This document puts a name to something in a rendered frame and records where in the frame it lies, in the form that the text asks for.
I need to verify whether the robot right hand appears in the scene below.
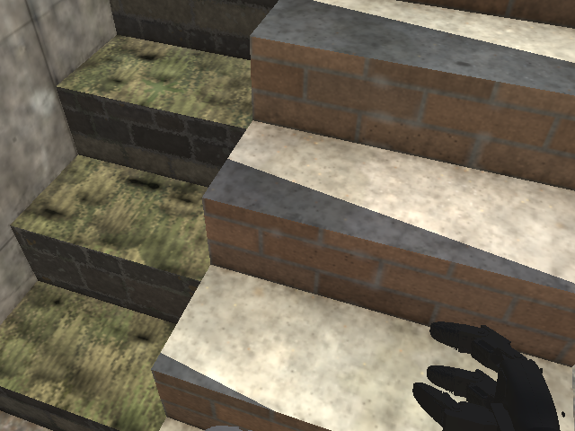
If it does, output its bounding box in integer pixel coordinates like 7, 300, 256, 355
412, 321, 565, 431

